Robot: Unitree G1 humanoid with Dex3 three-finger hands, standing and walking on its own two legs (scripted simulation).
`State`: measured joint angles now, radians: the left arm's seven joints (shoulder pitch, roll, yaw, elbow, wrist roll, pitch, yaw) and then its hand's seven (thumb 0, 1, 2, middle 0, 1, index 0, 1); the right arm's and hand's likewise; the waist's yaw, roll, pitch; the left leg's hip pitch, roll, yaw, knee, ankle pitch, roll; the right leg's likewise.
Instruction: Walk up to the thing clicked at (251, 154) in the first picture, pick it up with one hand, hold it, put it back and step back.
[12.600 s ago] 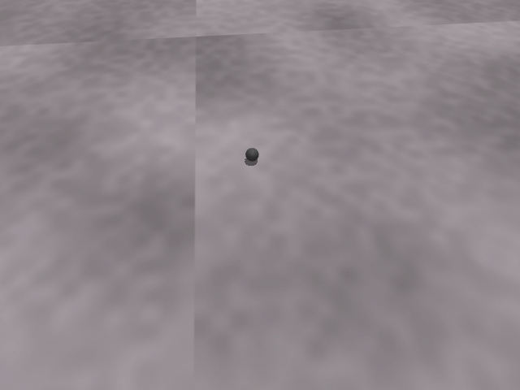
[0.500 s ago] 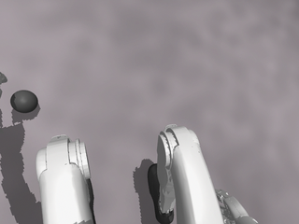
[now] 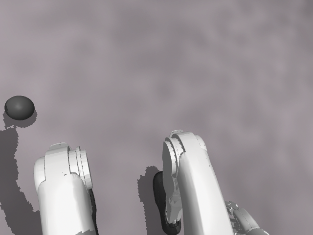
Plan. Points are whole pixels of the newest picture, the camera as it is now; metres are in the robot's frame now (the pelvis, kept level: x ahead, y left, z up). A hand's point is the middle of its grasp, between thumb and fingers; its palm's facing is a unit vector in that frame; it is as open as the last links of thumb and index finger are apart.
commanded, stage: rise first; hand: left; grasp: from above
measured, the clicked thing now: (20, 108) +0.44 +0.34 -0.27
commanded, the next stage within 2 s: approach in 0.48 s
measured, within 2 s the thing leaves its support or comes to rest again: neither
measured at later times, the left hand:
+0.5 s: hand out of the picture +0.40 +0.38 -0.15, palm faces -0.43 -0.11 -0.90, open 14.2 cm
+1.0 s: hand (18, 95) +0.44 +0.30 -0.17, palm faces -0.37 -0.09 -0.92, open 14.1 cm
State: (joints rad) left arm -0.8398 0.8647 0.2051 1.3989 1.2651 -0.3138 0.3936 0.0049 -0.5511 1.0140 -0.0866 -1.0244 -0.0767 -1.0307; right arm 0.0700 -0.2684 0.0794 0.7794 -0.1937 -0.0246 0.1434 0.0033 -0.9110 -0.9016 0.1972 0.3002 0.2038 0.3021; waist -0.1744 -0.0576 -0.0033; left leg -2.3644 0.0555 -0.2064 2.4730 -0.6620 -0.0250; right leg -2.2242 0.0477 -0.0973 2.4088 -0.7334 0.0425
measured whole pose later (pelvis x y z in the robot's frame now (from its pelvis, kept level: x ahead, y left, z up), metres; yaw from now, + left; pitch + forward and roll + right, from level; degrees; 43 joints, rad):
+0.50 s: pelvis -0.01 +0.00 +0.00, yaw +0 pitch +30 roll -9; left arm -0.87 0.87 0.17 1.43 1.27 -0.31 0.39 0.00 -0.55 1.01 -0.09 -1.03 -0.08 -1.04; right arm 0.07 -0.27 0.09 0.77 -0.18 -0.02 0.13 0.00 -0.91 -0.90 0.20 0.30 0.20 0.30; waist -0.18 -0.06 -0.02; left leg -2.36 0.05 -0.20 2.45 -0.64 -0.02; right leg -2.22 0.05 -0.10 2.39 -0.71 0.04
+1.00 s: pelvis -0.01 +0.00 +0.01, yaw +0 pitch +31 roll -9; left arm -0.95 0.76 0.12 1.47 1.31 -0.24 0.50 0.00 -0.54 1.00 -0.09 -1.06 -0.09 -1.06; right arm 0.09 -0.26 0.11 0.75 -0.18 -0.07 0.14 0.00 -0.91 -0.90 0.20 0.30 0.20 0.30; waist -0.25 -0.05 -0.02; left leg -2.36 0.05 -0.20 2.44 -0.64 -0.03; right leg -2.23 0.05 -0.09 2.38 -0.71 0.04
